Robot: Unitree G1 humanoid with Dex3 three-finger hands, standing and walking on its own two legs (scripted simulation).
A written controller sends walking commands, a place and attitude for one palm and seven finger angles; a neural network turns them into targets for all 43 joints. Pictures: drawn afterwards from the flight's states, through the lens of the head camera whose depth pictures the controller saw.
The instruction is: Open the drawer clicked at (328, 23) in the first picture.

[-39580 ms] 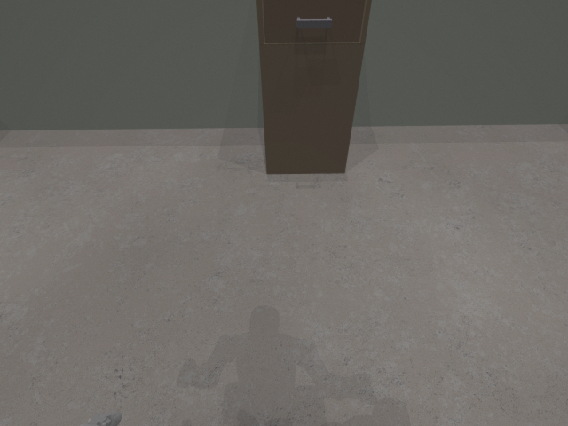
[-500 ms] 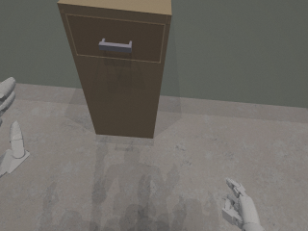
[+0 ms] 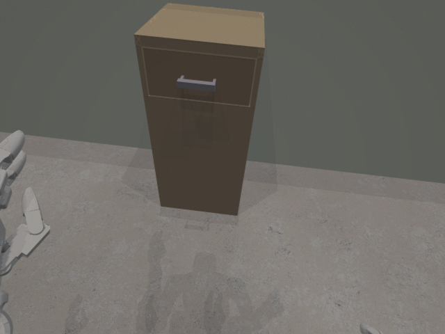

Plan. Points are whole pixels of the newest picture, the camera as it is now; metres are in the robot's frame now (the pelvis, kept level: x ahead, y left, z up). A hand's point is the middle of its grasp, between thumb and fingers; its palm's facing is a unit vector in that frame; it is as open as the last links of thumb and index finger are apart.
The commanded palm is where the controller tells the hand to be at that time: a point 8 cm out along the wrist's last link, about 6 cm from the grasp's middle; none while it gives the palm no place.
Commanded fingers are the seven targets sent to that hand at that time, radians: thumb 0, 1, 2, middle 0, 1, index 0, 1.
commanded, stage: stop stepping back and stand still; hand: left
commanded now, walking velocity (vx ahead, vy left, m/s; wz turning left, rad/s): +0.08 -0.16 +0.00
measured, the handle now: (197, 82) +0.92 +0.14 +0.03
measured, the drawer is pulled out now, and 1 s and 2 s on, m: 0.00 0.00 0.00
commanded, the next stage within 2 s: let the arm hang, fingers relaxed in 0.90 s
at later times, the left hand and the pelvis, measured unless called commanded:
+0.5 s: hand (68, 214) +0.21 +0.21 +0.20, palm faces +0.40 -0.79 -0.46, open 7.4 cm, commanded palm +0.15 +0.26 +0.22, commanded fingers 0.00 0.90 0.90 -0.20 -0.30 -0.20 -0.30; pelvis +0.01 -0.02 +0.00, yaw -1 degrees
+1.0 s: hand (69, 203) +0.22 +0.22 +0.20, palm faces +0.36 -0.80 -0.48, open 7.4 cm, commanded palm none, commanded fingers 0.00 0.90 0.90 -0.20 -0.30 -0.20 -0.30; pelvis +0.03 -0.01 +0.01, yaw -2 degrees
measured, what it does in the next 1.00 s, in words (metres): steps on the spot: right foot, then left foot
